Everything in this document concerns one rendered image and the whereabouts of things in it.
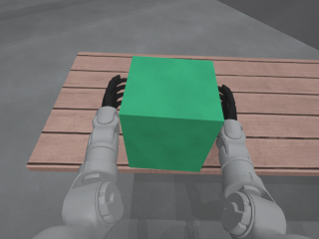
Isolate carton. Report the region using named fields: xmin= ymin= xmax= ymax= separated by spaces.
xmin=119 ymin=56 xmax=224 ymax=172

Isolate table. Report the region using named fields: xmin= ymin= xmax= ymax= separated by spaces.
xmin=26 ymin=52 xmax=319 ymax=176

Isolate robot left forearm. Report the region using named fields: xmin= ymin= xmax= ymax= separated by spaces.
xmin=62 ymin=106 xmax=121 ymax=222

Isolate left robot hand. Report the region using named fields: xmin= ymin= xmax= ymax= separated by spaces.
xmin=101 ymin=75 xmax=127 ymax=109

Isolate robot right upper arm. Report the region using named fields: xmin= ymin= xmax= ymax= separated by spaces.
xmin=220 ymin=190 xmax=311 ymax=239

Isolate robot right forearm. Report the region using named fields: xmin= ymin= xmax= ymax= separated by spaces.
xmin=215 ymin=119 xmax=287 ymax=227

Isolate right robot hand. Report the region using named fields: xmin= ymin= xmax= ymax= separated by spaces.
xmin=218 ymin=85 xmax=237 ymax=120

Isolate robot left upper arm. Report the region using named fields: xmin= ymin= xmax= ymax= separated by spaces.
xmin=32 ymin=180 xmax=124 ymax=239

